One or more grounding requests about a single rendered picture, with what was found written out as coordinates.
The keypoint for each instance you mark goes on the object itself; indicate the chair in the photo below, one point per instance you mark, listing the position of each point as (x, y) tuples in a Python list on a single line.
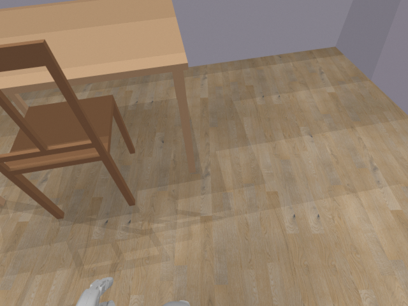
[(56, 135)]

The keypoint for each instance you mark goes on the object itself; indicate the left robot hand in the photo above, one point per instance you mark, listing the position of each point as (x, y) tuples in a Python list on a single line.
[(91, 296)]

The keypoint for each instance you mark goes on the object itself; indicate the table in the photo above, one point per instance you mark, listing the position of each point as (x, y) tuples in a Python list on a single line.
[(97, 41)]

